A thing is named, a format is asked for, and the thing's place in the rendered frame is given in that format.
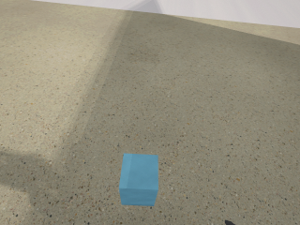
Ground carton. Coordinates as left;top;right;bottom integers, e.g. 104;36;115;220
119;153;158;206

